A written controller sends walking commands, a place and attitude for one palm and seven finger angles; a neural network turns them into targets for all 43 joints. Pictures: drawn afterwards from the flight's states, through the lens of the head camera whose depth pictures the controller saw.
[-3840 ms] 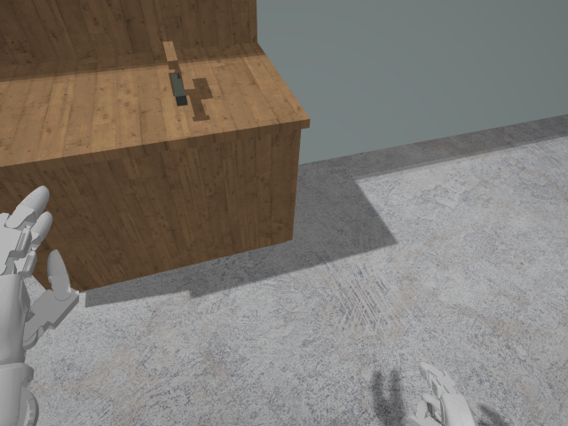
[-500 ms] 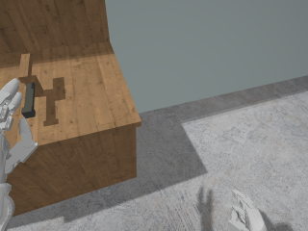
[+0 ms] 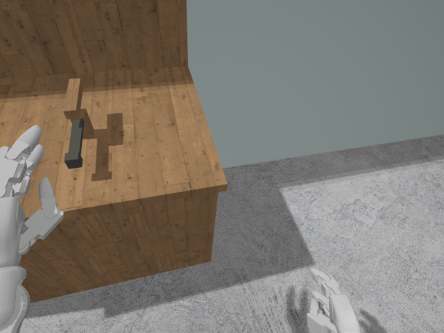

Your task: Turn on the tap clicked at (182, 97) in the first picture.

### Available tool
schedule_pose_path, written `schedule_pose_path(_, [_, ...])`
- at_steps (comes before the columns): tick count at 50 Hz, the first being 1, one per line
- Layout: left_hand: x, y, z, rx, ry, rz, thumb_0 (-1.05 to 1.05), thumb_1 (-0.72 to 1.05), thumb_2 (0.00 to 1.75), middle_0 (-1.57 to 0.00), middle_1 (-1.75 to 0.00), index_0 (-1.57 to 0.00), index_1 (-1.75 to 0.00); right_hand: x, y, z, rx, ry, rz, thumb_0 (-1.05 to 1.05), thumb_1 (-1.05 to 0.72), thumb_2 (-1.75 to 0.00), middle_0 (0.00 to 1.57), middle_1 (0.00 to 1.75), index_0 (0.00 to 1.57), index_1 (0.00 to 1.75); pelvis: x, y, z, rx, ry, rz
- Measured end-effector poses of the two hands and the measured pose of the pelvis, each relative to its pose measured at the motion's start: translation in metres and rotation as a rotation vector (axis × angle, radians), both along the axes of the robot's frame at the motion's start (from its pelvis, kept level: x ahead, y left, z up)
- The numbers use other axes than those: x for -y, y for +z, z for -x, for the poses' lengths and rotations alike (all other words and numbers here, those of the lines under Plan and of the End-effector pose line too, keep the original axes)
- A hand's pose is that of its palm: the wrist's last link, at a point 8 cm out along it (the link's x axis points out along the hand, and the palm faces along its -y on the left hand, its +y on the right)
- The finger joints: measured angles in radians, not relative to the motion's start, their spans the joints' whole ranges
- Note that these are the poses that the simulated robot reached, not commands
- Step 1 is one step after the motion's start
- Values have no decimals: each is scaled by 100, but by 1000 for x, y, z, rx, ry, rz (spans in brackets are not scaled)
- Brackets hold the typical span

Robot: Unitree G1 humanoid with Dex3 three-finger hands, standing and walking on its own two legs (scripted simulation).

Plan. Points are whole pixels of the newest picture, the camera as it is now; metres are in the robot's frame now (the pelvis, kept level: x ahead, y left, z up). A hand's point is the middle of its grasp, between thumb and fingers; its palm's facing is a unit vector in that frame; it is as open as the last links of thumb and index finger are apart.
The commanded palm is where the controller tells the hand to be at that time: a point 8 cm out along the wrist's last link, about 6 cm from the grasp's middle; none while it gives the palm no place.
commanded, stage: come to a stop and stand still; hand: left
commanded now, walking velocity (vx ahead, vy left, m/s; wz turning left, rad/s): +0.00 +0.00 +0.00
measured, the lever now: (73, 160) +0.44 +0.38 -0.01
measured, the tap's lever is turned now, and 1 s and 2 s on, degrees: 0 0 0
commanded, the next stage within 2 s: look again from close up in 0.40 s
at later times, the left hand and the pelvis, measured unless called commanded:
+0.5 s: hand (71, 207) +0.23 +0.23 +0.16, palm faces +0.38 -0.85 -0.36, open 7.4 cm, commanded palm +0.18 +0.27 +0.17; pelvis +0.02 -0.01 +0.00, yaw +1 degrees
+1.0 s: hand (71, 218) +0.22 +0.23 +0.15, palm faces +0.37 -0.85 -0.37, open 7.4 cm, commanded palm +0.17 +0.27 +0.17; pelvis +0.01 -0.02 +0.00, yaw +1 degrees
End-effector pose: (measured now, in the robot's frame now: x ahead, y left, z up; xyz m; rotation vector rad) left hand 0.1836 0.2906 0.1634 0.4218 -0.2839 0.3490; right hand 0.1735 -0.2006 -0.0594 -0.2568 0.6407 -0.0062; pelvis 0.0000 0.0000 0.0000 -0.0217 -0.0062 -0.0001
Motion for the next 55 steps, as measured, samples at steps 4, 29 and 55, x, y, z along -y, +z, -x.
schedule_pose_path(4, [1, 3, -7, -8, -4, -12, 2, 89, 90, -21, -30, -20, -30, 7, 1, -10, -6, -9, 13, 1, -90, -90, 21, 30, 20, 30, 1, 1, -8, -6, 2, -2])
schedule_pose_path(29, [18, 7, -4, -47, 16, 5, 2, 89, 90, -21, -30, -21, -30, 32, -5, -10, -46, -66, 6, 1, -90, -90, 21, 30, 20, 30, 16, 3, -15, -3, 11, -1])
schedule_pose_path(55, [13, 0, 3, -64, 16, 5, 2, 89, 90, -21, -30, -21, -30, 39, -8, -6, -50, -85, 29, 1, -90, -90, 21, 30, 20, 30, 11, -1, -17, -2, 20, 5])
